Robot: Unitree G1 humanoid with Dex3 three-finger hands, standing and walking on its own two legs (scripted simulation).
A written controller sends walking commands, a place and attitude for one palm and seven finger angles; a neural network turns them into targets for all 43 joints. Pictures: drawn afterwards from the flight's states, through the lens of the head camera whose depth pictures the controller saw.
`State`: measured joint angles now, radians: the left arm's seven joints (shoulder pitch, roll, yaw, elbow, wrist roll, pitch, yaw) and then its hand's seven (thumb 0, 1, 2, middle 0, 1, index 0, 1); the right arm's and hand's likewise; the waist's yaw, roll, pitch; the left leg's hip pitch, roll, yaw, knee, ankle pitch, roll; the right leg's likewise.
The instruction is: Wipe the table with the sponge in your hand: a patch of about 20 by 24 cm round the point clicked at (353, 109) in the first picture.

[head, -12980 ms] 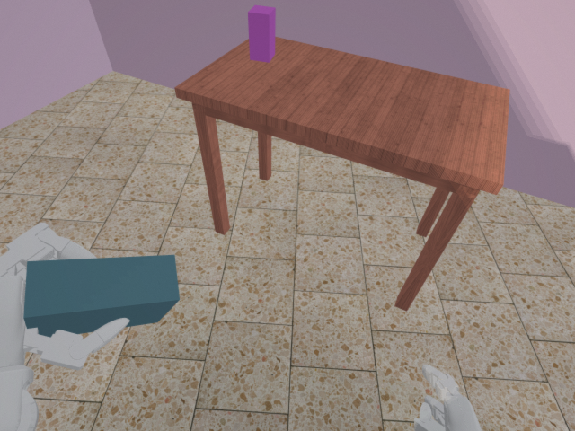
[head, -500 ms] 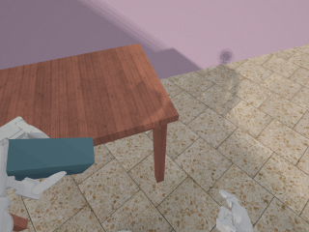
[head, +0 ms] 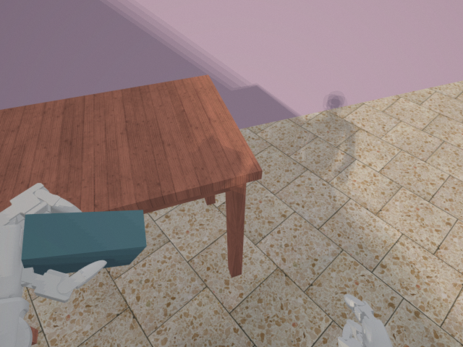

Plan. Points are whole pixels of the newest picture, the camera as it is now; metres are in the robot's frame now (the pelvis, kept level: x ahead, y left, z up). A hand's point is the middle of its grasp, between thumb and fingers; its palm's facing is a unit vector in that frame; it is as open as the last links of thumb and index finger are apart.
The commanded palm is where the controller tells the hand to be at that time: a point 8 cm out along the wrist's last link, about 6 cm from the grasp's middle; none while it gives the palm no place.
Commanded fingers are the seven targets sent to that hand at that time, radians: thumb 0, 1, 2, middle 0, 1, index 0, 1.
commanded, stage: come to a stop and stand still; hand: left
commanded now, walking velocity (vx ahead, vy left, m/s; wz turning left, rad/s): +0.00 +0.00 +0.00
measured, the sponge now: (104, 242) +0.22 +0.20 +0.14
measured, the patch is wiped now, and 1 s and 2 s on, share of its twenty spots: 0.00 0.00 0.00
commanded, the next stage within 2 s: look again from close up in 0.10 s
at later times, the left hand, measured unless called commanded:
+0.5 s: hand (63, 227) +0.24 +0.26 +0.13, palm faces +0.22 -0.88 -0.43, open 9.5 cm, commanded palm +0.19 +0.31 +0.18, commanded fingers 0.00 0.10 1.30 -1.20 -1.60 -1.20 -1.60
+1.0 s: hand (27, 191) +0.29 +0.33 +0.15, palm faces +0.37 -0.84 -0.39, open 9.5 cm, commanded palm +0.23 +0.36 +0.18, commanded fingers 0.00 0.10 1.30 -1.20 -1.60 -1.20 -1.60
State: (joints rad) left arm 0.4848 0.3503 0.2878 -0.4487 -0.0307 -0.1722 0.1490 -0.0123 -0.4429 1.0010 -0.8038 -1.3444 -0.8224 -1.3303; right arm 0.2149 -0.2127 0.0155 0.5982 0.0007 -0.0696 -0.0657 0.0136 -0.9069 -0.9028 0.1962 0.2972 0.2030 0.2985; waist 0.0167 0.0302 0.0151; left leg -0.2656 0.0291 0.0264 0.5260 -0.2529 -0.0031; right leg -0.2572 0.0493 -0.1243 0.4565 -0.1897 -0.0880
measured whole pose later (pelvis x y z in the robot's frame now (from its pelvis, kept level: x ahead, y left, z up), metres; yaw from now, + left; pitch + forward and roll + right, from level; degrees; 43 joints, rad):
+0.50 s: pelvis +0.02 +0.04 +0.01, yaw -2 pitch +0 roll +0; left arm 0.48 0.37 0.30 -0.40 -0.02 -0.23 0.06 -0.01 -0.44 1.00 -0.80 -1.35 -0.82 -1.33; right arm 0.27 -0.22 0.01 0.58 0.01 -0.14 -0.02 0.01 -0.91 -0.90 0.20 0.30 0.20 0.30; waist 0.00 -0.02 0.05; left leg -0.21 -0.01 0.08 0.43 -0.22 0.05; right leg -0.24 0.02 -0.06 0.40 -0.17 -0.03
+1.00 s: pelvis +0.07 +0.08 -0.01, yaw +0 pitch +0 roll -2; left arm 0.40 0.38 0.36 -0.45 -0.03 -0.20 0.09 -0.01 -0.44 1.00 -0.80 -1.35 -0.82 -1.34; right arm 0.19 -0.20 0.02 0.52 0.00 -0.09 0.00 0.01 -0.91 -0.90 0.20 0.30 0.21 0.30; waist 0.02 -0.01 0.02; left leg -0.23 -0.06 0.06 0.62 -0.40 0.10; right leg -0.23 -0.04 -0.08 0.58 -0.34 0.01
